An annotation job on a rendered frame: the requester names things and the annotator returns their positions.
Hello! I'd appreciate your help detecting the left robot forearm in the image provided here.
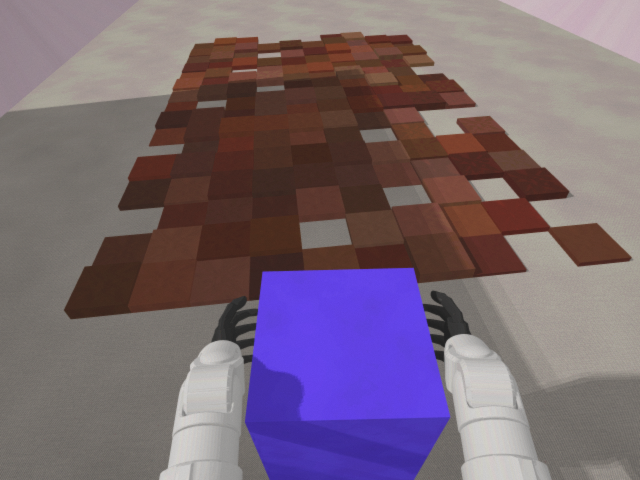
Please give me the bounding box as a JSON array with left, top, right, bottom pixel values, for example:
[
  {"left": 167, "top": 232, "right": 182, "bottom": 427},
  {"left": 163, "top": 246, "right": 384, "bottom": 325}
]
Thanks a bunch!
[{"left": 159, "top": 340, "right": 245, "bottom": 480}]

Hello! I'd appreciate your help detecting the robot right hand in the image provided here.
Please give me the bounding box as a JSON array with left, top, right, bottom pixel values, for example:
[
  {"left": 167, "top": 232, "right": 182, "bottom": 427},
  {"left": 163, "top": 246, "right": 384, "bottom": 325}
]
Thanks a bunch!
[{"left": 423, "top": 291, "right": 471, "bottom": 362}]

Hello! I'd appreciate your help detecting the right robot forearm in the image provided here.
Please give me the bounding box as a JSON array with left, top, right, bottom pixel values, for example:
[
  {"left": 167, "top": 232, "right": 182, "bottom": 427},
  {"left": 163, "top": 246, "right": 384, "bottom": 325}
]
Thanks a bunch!
[{"left": 444, "top": 334, "right": 552, "bottom": 480}]

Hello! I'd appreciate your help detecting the robot left hand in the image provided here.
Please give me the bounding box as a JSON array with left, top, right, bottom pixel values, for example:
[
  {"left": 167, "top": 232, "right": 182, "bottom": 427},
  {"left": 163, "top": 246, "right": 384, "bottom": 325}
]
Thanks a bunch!
[{"left": 211, "top": 296, "right": 258, "bottom": 364}]

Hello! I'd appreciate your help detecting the carton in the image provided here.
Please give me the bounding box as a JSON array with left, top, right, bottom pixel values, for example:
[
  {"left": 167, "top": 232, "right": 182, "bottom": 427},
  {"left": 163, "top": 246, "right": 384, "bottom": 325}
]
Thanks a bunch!
[{"left": 245, "top": 268, "right": 450, "bottom": 480}]

